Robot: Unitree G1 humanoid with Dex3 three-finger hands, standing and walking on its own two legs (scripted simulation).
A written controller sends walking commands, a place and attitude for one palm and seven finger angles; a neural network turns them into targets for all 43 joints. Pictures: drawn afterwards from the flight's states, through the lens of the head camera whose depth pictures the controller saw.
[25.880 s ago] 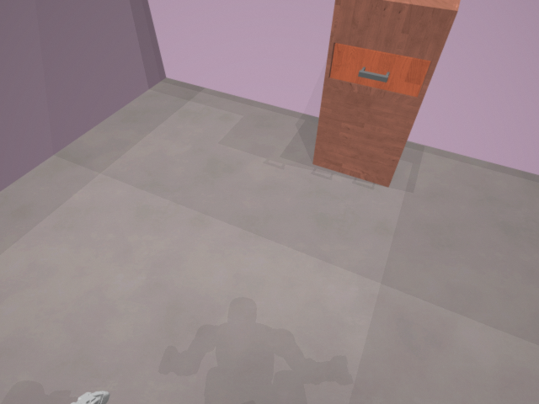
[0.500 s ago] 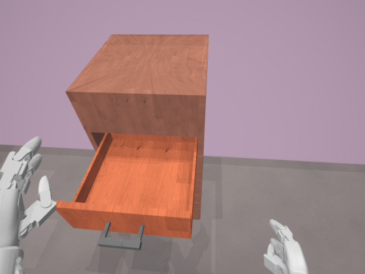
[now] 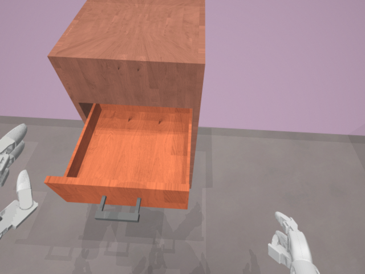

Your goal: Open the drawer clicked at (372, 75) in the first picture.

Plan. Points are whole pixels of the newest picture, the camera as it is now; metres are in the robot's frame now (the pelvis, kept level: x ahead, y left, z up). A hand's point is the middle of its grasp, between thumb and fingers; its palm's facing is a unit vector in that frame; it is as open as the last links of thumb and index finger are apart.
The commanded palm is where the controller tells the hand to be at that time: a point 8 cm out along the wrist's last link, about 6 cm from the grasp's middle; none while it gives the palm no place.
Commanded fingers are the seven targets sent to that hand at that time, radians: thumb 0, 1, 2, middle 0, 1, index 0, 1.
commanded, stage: step back with the hand held close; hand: left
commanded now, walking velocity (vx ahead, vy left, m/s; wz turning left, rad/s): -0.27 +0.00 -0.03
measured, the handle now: (119, 208) +0.29 +0.20 -0.16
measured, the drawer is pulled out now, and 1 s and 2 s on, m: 0.29 0.29 0.29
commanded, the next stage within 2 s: stop stepping back and stand still in 1.02 s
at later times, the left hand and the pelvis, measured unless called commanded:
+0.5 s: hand (9, 241) +0.15 +0.24 +0.16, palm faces +0.34 -0.80 -0.50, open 7.4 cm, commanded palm +0.07 +0.28 +0.18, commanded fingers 0.00 0.90 0.90 -0.20 -0.30 -0.20 -0.30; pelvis -0.05 +0.00 -0.01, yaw +1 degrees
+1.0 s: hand out of the picture +0.10 +0.19 +0.16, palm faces +0.25 -0.85 -0.46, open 7.4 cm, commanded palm +0.03 +0.24 +0.18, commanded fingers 0.00 0.90 0.90 -0.20 -0.30 -0.20 -0.30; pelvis -0.12 -0.03 -0.01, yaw -3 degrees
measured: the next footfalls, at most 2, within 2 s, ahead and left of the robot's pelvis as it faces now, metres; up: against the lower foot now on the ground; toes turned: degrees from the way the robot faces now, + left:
right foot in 1.02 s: -0.17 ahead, -0.15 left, +0.00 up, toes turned -1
left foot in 1.30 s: -0.18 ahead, +0.05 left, +0.00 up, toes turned +2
